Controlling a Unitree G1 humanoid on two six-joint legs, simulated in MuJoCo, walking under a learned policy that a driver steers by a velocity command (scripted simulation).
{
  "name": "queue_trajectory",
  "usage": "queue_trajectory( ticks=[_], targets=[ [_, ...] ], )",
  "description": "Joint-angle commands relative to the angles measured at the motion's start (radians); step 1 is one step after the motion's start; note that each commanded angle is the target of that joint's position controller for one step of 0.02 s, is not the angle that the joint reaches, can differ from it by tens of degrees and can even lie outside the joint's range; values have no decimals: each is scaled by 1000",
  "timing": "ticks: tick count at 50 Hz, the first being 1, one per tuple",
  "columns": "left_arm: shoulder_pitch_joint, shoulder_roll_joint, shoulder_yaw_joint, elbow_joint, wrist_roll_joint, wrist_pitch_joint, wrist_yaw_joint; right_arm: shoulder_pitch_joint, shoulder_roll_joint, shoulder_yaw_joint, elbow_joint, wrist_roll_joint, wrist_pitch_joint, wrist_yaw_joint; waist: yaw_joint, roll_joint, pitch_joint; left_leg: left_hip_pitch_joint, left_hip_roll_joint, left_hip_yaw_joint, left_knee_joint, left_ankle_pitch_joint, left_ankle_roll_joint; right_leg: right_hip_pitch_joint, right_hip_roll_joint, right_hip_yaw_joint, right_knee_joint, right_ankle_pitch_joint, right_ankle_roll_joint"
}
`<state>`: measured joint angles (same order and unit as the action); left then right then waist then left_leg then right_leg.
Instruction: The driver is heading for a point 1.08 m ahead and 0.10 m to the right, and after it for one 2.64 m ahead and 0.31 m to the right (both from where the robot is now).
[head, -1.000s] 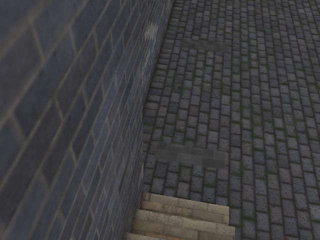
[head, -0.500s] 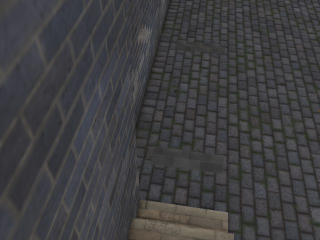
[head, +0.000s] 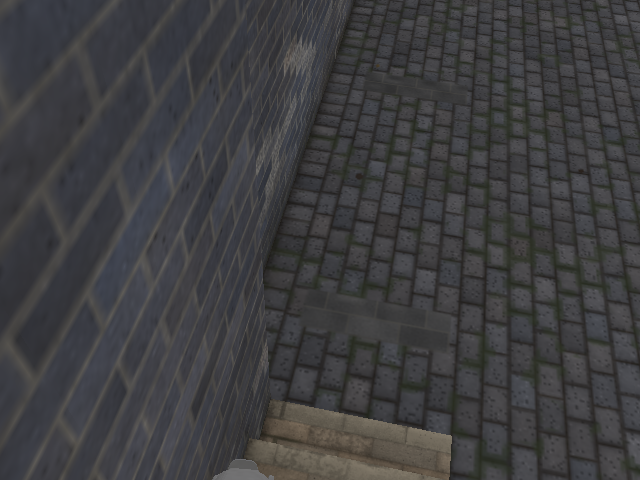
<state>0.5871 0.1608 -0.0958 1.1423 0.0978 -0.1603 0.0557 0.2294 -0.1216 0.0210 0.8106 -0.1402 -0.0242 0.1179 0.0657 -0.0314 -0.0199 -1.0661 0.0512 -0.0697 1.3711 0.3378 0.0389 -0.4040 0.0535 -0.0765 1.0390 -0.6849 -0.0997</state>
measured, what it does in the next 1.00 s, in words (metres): goes down: left foot 0.20 m lower, then right foot 0.21 m lower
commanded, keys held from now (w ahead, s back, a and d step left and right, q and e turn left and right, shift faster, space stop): w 1.00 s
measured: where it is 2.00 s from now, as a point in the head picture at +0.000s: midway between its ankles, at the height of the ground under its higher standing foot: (363, 413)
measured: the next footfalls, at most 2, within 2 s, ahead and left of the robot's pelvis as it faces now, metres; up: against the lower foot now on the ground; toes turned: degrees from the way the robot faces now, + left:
left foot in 0.22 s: +0.20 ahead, +0.14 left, -0.20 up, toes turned -1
right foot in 0.66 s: +0.41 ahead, -0.12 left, -0.41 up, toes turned -4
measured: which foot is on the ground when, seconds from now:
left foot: up 0.00-0.20, down 0.22-0.68, up 0.70-1.00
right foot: down 0.00-0.22, up 0.24-0.64, down 0.66-1.00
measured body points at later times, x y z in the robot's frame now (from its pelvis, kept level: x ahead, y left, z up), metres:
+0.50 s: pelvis +0.23 +0.03 -0.20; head +0.23 +0.04 +0.25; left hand +0.34 +0.27 -0.33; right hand +0.21 -0.19 -0.34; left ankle +0.16 +0.14 -0.87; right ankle +0.40 -0.13 -0.85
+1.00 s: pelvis +0.47 -0.06 -0.42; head +0.48 -0.05 +0.03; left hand +0.31 +0.12 -0.56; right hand +0.59 -0.24 -0.55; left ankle +0.65 +0.09 -1.05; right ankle +0.37 -0.11 -1.08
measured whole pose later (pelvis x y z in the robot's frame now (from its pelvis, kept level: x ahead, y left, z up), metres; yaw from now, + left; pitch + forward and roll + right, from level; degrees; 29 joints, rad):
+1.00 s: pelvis +0.47 -0.06 -0.42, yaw +0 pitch +2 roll -1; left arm 0.63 0.14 -0.09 1.14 0.09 -0.15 0.05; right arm 0.22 -0.11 0.03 0.82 -0.11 -0.04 0.14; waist 0.08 -0.02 -0.02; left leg -0.90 0.07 -0.04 1.02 0.45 0.03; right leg -0.36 0.08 -0.11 1.05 -0.73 -0.12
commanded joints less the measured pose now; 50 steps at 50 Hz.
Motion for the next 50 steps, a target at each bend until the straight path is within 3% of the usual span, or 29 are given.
queue_trajectory(
  ticks=[1, 4, 6, 7, 9, 11, 12, 13, 14, 15, 16, 17, 19, 21, 26, 28, 30, 32, 33, 34, 35, 36, 37, 39, 40, 42, 44, 47, 50],
  targets=[
    [-66, 100, -7, -97, 18, -23, 16, -37, -35, 16, -82, 7, 2, 8, -29, -19, 74, 496, -16, 119, -300, 237, -10, -506, -127, 172, -280, -30, -146],
    [-114, 224, 31, -154, 15, -8, -37, -63, -45, 24, -139, -11, 10, 15, -29, -48, 119, 732, -58, 127, -344, 62, -29, -579, -168, 206, -196, -224, -136],
    [-126, 251, 52, -194, -24, 3, -31, -171, -115, 29, -168, -10, 1, 22, 48, -24, 177, 494, 4, 42, -732, -63, -21, -149, -209, 352, -142, -128, -138],
    [-191, 287, 59, -213, -32, 16, -40, -91, -145, 27, -146, -35, -1, 26, -13, -80, 164, 501, 30, 3, -805, -124, -4, -16, -229, 463, -58, -56, -145],
    [-79, 226, 64, -172, -48, 56, -56, 46, -186, -3, -65, 25, -34, 19, 3, 51, 103, 699, 15, 43, -1180, -61, -8, 167, -140, 424, 184, 111, -128],
    [108, 199, 77, -74, -9, 78, -132, 413, -249, -57, 38, -14, -34, -10, -101, 224, -33, 1191, 67, 28, -1099, 79, 116, -71, -16, 257, 792, 178, -18],
    [108, 139, 88, -122, -13, 86, -145, 517, -289, -70, 45, -3, -28, 10, -122, 259, -148, 1553, 125, -70, -640, 327, 241, -561, 83, 220, 1136, -11, 28],
    [26, 130, 60, -190, -48, 65, -140, 517, -293, -75, 42, 16, -40, 36, -138, 180, -223, 1606, 236, -219, -693, 340, 336, -776, 92, 178, 1238, -16, 70],
    [-152, 121, 43, -306, -69, 42, -116, 382, -300, -76, 19, 34, -53, 43, -126, 156, -135, 1524, 343, -430, -863, -78, 393, -975, 14, 158, 1143, 40, 101],
    [-264, 132, 40, -367, -56, 27, -77, 250, -253, -61, -11, 59, -73, 43, -110, 107, -52, 1384, 392, -504, -934, -385, 388, -1072, -80, 206, 1075, 104, 130],
    [-298, 123, 23, -362, -47, 44, -49, 190, -30, 0, 37, 20, -98, 17, -60, -128, 31, 1176, 313, -341, -888, -528, 285, -1070, -194, 335, 618, 492, 130],
    [-247, 138, 28, -319, -46, 59, -44, 99, 2, 14, 12, 18, -105, 5, -2, -38, 84, 817, 271, -297, -906, -435, 281, -806, -250, 307, 431, 583, 133],
    [-144, 180, 70, -203, -4, 82, -86, 104, -136, -25, 12, 87, -106, -5, -4, 98, 79, 347, 51, -52, -851, -519, 245, -334, -155, 126, 301, 799, 146],
    [-202, 162, 69, -233, 42, 71, -125, 114, -132, -21, 14, 67, -117, -43, -18, 111, 42, 384, 15, -73, -735, -533, 203, -369, -161, 188, 205, 978, 135],
    [-353, 184, 57, -303, -35, 98, -97, 233, -161, -15, 31, 68, -73, -66, -99, 40, 85, 475, 73, -220, -575, -852, 189, -329, -166, 174, -216, 1114, 162],
    [-270, 182, 60, -289, -3, 93, -97, 190, -127, -3, 35, 51, -75, -50, -37, 88, 99, 416, 81, -226, -484, -711, 184, -249, -174, 178, -115, 1120, 155],
    [-117, 187, 72, -253, -9, 74, -81, 91, -114, 6, -19, 82, -91, -54, 4, 85, 88, 419, 48, -166, -339, -620, 136, -78, -144, 93, -196, 887, 166],
    [-21, 234, 104, -206, -71, 62, -82, 22, -201, -27, -23, 53, -76, -50, 7, 5, 58, 447, 27, -95, -167, -485, 83, 194, -104, 21, -362, 833, 171],
    [82, 234, 117, -152, -99, 46, -80, 15, -254, -46, 18, 56, -60, -41, 50, -49, 84, 455, 34, -100, 90, -611, 66, 340, -109, 26, -733, 895, 145],
    [236, 331, 164, -90, -95, 38, -77, 121, -265, -58, 76, 39, -53, -9, 97, -175, 19, 542, -91, -45, 483, -605, 58, 443, -123, 27, -837, 1030, 46],
    [213, 478, 181, -103, -64, 43, -116, 427, -98, -45, 107, 33, -61, 26, -62, -372, -206, 76, -243, 0, 942, -1178, -33, 933, -341, 235, -258, 2017, -244],
    [296, 478, 202, -90, -19, 43, -110, 272, -181, -82, 32, 83, -67, 30, 54, -208, -141, -216, -247, 30, 1042, -1197, -51, 962, -382, 359, -257, 2129, -272],
    [243, 370, 183, -69, 12, 40, -81, 67, -127, -64, -59, 88, -65, 26, 85, -70, -72, -374, -157, 1, 835, -1042, -24, 860, -399, 356, -264, 1770, -203],
    [154, 244, 130, -8, 9, 61, -65, 164, -11, -19, -46, 85, -39, 8, -56, -59, 96, -326, 14, -109, 711, -724, 36, 368, -466, 537, -443, 978, -232],
    [116, 69, 76, -7, 11, 54, -50, 189, 24, -7, -10, 68, -42, 1, -110, 66, 175, -233, 56, -117, 465, -486, 69, 161, -377, 388, -445, 938, -121],
    [54, 10, 41, 3, -15, 20, -23, 187, 40, 10, 10, 65, -17, 37, -124, 55, 168, -5, 81, -25, 145, -140, 60, -175, -282, 291, -509, 686, -165],
    [-68, 117, 36, -31, 7, -8, -19, 132, 30, 26, -2, 57, -13, 72, -148, 7, 118, 294, 53, 26, 142, 70, 16, -440, -208, 237, -473, 511, -185],
    [11, 152, 30, -38, -23, -24, 26, 17, -108, 0, -12, 23, -9, 42, -50, 47, 68, 115, 41, -19, -260, 195, -17, -71, -191, 261, -270, 478, -146],
    [41, 198, 35, -63, -7, 25, -18, -52, -68, 16, -23, 13, -5, 27, -16, -51, 101, 478, -39, 105, -504, 111, -21, -254, -192, 248, -259, 224, -187]
  ],
)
